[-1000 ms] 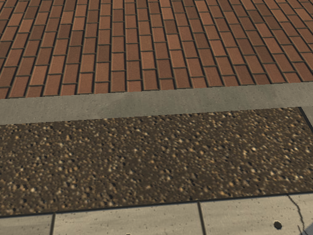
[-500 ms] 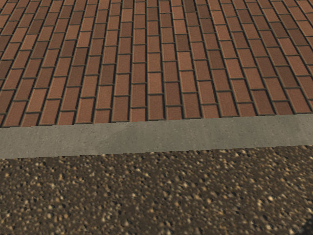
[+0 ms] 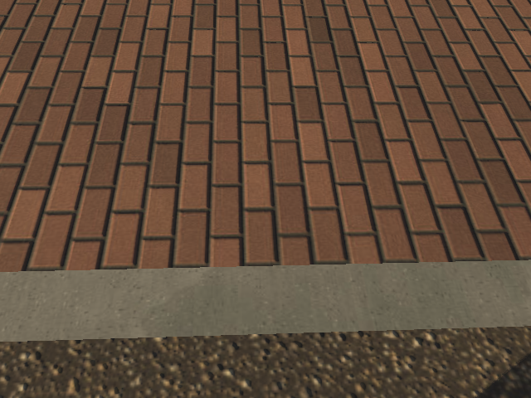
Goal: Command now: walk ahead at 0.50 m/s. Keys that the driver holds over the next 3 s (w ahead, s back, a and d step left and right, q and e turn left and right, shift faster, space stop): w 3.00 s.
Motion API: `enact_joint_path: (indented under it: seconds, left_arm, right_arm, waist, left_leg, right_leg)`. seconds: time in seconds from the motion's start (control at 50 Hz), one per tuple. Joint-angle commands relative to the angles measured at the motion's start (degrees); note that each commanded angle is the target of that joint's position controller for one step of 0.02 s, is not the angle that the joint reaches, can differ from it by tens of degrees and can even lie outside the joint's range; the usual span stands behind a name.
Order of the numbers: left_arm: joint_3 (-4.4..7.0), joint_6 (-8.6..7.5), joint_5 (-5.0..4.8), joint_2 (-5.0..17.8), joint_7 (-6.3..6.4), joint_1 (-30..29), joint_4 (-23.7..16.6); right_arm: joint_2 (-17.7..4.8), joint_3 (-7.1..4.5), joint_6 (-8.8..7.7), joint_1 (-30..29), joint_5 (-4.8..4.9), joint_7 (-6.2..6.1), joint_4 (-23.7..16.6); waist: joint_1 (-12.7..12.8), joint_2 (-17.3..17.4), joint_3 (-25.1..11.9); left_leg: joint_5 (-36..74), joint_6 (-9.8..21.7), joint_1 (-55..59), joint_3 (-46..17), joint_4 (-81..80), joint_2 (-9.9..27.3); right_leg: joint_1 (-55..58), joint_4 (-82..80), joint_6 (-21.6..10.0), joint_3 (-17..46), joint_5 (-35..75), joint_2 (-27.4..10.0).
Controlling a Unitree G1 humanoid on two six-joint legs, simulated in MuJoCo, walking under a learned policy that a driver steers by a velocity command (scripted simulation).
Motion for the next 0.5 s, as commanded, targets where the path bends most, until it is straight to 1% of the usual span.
enact_joint_path:
  seconds: [0.02,0.04,0.08,0.12,0.2,0.26,0.3,0.34,0.36,0.38,0.4,0.42,0.44,0.46,0.48,0.5]
  left_arm:
    - [1.33,0.61,0.40,2.9,0.64,2.8,-2.7]
    - [1.40,1.01,0.52,2.7,0.74,2.4,-3.0]
    - [1.71,1.28,0.92,3.3,0.94,-1.7,-4.6]
    - [1.77,1.13,1.20,3.1,0.80,-6.0,-6.0]
    - [1.16,0.64,0.83,1.7,-0.06,-13.8,-8.0]
    - [0.73,0.39,0.41,1.7,-0.90,-18.8,-9.7]
    - [0.54,0.04,0.21,1.9,-1.65,-21.4,-11.0]
    - [0.62,-0.37,0.12,2.7,-2.33,-21.7,-11.7]
    - [0.88,-0.53,0.08,3.5,-2.51,-20.1,-11.5]
    - [1.49,-0.67,0.16,4.7,-2.50,-16.7,-10.8]
    - [2.62,-0.72,0.38,6.6,-2.29,-9.4,-8.5]
    - [4.04,-0.70,0.75,10.0,-1.82,1.4,-5.5]
    - [5.49,-0.40,1.71,15.8,-1.50,9.6,-3.9]
    - [4.31,-0.18,1.08,12.5,-1.60,10.3,-3.5]
    - [3.14,-0.26,0.73,9.3,-1.56,5.8,-4.2]
    - [2.47,-0.20,0.85,7.3,-1.45,0.5,-5.6]
  right_arm:
    - [-4.6,-0.70,-0.96,1.0,-0.47,0.19,-1.4]
    - [-5.5,-0.90,-1.10,2.1,-0.41,-0.04,-0.8]
    - [-7.2,-1.28,-1.14,4.2,-0.41,-0.81,0.2]
    - [-7.4,-1.25,-0.75,6.3,-0.21,-1.53,1.0]
    - [-8.0,-1.17,-0.28,9.7,0.38,-2.17,2.2]
    - [-8.4,-1.33,0.23,12.9,0.73,-2.28,3.8]
    - [-8.6,-1.55,0.84,14.3,0.83,-2.42,4.7]
    - [-9.2,-1.93,1.36,14.1,1.01,-2.67,5.2]
    - [-9.6,-2.11,1.59,13.5,1.05,-2.75,5.2]
    - [-10.1,-2.28,1.80,12.1,1.08,-2.78,4.9]
    - [-9.7,-2.11,2.08,10.7,1.09,-2.76,4.5]
    - [-8.0,-1.36,2.11,10.3,0.60,-2.71,3.7]
    - [-2.0,0.47,1.15,16.4,0.15,-2.15,2.9]
    - [-2.0,0.75,-0.34,16.2,0.56,-1.77,3.7]
    - [-7.3,-0.73,-1.37,11.2,2.19,-1.45,2.2]
    - [-8.1,-0.84,-1.73,6.9,2.76,-1.56,0.9]
  waist:
    - [1.3,6.6,-3.2]
    - [1.6,6.2,-2.3]
    - [1.1,5.0,-0.7]
    - [0.0,4.5,0.0]
    - [-2.4,4.9,1.4]
    - [-4.2,4.8,3.1]
    - [-4.7,4.8,4.0]
    - [-3.7,5.5,3.7]
    - [-2.6,6.1,2.8]
    - [-0.4,6.9,0.6]
    - [3.6,6.6,-3.7]
    - [7.6,4.5,-11.1]
    - [6.8,-7.8,-20.4]
    - [6.9,-12.6,-24.7]
    - [6.4,-9.3,-17.1]
    - [5.0,-5.5,-10.8]
  left_leg:
    - [4.5,9.4,7.4,-15.9,-17.2,14.4]
    - [6.5,9.9,6.6,-14.3,-18.2,14.2]
    - [9.8,10.3,7.7,-12.6,-19.3,14.3]
    - [11.6,9.6,10.1,-11.1,-19.5,14.0]
    - [10.3,7.7,12.3,-7.7,-20.0,12.5]
    - [9.3,7.7,17.1,-7.6,-18.8,13.9]
    - [10.4,7.6,21.1,-8.0,-16.9,15.7]
    - [14.1,6.9,24.0,-8.4,-14.2,17.2]
    - [18.1,6.3,24.7,-8.3,-12.4,17.5]
    - [26.8,5.6,24.5,-7.6,-8.7,17.0]
    - [35.3,4.4,22.8,-5.5,-0.3,14.6]
    - [31.5,2.5,14.5,-3.2,13.3,11.4]
    - [9.0,-1.8,-9.3,-0.2,37.0,2.6]
    - [-23.3,-2.0,-18.8,-7.9,47.5,-1.3]
    - [-21.5,-0.7,-24.1,-10.4,52.0,2.6]
    - [-16.3,0.1,-24.3,-8.4,50.6,5.8]
  right_leg:
    - [-7.9,-1.6,-0.1,2.0,5.4,-5.4]
    - [-8.7,-3.3,0.4,1.8,6.9,-5.6]
    - [-12.9,-8.7,1.5,1.7,11.9,-6.0]
    - [-15.9,-15.2,2.2,1.4,17.7,-5.8]
    - [-14.1,-28.4,2.2,-0.6,26.4,-3.6]
    - [-14.7,-33.8,2.0,-1.3,25.7,-2.5]
    - [-15.9,-36.2,1.3,-1.2,22.9,-2.1]
    - [-14.5,-38.0,-0.1,-1.4,18.8,-1.4]
    - [-11.4,-38.8,-0.9,-2.0,16.9,-0.6]
    - [-5.5,-39.4,-1.9,-3.4,15.4,1.1]
    - [4.9,-40.5,-3.3,-5.2,16.1,3.2]
    - [21.8,-38.6,-5.9,-1.4,17.9,-0.1]
    - [46.2,-40.2,-14.5,22.8,11.3,-15.3]
    - [49.9,-49.5,-17.0,40.0,6.6,-19.9]
    - [43.6,-50.5,-13.9,33.5,3.8,-18.0]
    - [34.6,-51.7,-12.0,25.2,6.4,-16.0]
Next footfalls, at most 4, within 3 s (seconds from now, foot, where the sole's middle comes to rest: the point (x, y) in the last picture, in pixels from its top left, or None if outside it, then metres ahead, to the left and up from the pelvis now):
0.42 right None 0.41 -0.15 -0.77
0.98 left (233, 308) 0.72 0.09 -0.77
1.54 right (314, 217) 1.03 -0.15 -0.77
2.08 left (239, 146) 1.34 0.10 -0.77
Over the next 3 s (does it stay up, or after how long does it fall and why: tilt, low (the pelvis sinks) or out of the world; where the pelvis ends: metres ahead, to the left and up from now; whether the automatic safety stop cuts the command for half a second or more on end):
stays up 1.67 -0.06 0.01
